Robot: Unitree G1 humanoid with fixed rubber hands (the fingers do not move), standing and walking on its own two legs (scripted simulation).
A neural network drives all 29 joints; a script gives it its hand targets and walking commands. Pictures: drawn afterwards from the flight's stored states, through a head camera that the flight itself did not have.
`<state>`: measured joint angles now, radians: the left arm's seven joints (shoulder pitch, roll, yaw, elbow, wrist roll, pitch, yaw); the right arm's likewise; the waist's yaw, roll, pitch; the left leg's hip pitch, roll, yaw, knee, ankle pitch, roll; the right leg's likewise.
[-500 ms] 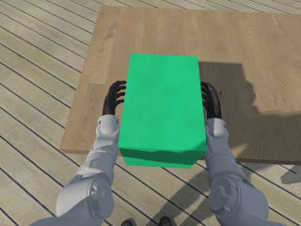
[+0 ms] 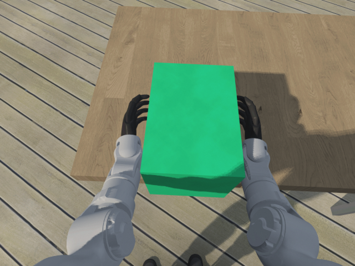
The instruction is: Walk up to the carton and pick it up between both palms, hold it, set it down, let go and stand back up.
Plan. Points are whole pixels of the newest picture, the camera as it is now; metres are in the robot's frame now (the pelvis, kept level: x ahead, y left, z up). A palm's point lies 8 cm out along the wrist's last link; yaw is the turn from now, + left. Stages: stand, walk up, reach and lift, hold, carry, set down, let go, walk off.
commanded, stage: reach and lift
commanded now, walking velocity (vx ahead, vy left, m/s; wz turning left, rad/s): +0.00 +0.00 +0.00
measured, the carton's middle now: (190, 132) +0.42 -0.02 -0.02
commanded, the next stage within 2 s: none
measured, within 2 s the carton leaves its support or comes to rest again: leaves its support in 1.14 s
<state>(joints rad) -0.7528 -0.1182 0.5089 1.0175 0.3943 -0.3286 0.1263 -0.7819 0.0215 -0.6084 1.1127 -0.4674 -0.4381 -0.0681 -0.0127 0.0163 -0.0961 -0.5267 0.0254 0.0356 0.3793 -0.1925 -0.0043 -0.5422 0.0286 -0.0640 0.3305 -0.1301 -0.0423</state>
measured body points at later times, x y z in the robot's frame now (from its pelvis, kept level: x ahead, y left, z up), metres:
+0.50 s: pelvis -0.01 -0.01 +0.00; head +0.11 -0.01 +0.43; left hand +0.41 +0.12 +0.01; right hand +0.42 -0.16 +0.01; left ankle -0.03 +0.12 -0.74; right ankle -0.01 -0.09 -0.74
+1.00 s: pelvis -0.01 +0.00 +0.00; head +0.10 -0.01 +0.43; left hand +0.41 +0.12 +0.00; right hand +0.42 -0.16 +0.01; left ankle -0.03 +0.12 -0.74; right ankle -0.01 -0.09 -0.74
